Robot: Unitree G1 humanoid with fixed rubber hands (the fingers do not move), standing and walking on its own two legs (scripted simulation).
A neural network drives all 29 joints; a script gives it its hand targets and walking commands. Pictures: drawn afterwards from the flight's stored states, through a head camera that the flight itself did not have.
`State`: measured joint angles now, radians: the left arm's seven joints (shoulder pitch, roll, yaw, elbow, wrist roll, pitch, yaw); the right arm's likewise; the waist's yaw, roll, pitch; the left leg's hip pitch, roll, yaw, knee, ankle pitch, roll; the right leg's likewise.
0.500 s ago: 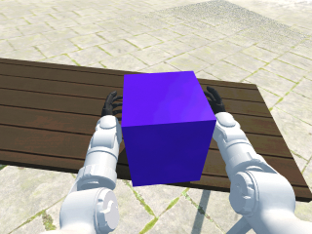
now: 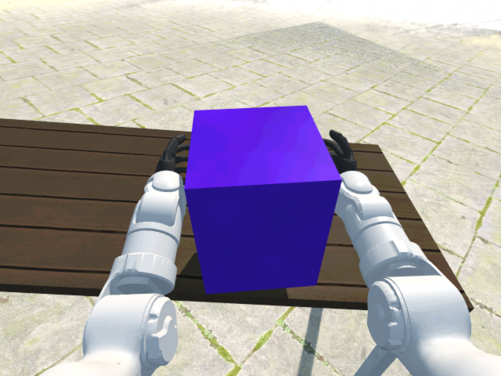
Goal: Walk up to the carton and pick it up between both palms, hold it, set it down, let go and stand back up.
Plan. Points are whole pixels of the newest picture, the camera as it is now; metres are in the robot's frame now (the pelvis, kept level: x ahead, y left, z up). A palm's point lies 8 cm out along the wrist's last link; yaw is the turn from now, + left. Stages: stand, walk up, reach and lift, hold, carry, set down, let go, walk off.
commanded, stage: reach and lift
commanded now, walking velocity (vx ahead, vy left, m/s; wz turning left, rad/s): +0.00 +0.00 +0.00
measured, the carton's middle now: (256, 199) +0.41 +0.03 +0.12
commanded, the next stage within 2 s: hold in 1.58 s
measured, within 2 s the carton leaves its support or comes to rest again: neither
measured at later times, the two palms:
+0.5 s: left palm (166, 154) +0.38 +0.18 +0.21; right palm (355, 158) +0.40 -0.11 +0.23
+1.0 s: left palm (167, 149) +0.39 +0.18 +0.22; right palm (358, 155) +0.40 -0.11 +0.23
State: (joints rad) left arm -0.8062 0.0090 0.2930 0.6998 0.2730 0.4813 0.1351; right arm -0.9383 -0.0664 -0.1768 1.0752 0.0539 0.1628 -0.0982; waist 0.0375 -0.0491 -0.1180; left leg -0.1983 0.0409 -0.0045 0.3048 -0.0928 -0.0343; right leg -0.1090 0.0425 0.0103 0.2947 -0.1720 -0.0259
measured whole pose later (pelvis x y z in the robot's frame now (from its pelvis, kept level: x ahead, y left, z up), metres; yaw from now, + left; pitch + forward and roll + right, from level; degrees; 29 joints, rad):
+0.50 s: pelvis +0.00 +0.00 +0.00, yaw +0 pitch -2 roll -1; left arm -0.83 0.06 0.27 0.56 0.24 0.61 0.07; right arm -0.94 -0.07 -0.08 0.90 0.17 0.30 -0.19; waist -0.01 -0.05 -0.13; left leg -0.18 0.04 0.00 0.31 -0.10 -0.03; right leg -0.09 0.04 0.01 0.29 -0.17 -0.02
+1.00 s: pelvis +0.00 +0.00 +0.00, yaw +0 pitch -2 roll +0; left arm -0.85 0.07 0.29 0.55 0.24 0.70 0.04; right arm -0.95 -0.07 -0.08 0.83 0.23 0.42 -0.23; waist -0.02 -0.05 -0.15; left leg -0.17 0.04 0.00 0.31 -0.10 -0.03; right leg -0.08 0.04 0.01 0.29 -0.18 -0.02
